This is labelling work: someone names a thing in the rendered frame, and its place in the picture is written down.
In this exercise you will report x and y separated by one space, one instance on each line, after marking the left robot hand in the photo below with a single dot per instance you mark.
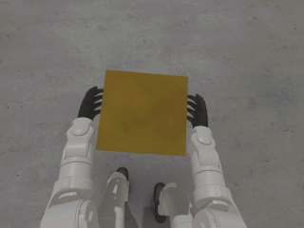
87 108

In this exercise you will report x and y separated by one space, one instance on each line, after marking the robot left upper arm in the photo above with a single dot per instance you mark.
81 213

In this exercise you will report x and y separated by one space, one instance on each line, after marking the robot right thigh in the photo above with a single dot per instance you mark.
178 206

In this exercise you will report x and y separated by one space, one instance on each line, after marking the robot left forearm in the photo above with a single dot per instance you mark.
75 176

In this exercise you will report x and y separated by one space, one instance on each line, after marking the robot right forearm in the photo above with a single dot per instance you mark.
210 188

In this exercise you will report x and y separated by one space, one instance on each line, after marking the robot right shin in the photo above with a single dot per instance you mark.
160 212

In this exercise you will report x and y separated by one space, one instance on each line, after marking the right robot hand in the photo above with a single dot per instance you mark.
200 117

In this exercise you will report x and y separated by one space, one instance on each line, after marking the carton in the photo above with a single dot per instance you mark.
143 113

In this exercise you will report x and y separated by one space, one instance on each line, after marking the robot right upper arm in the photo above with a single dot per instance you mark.
212 218

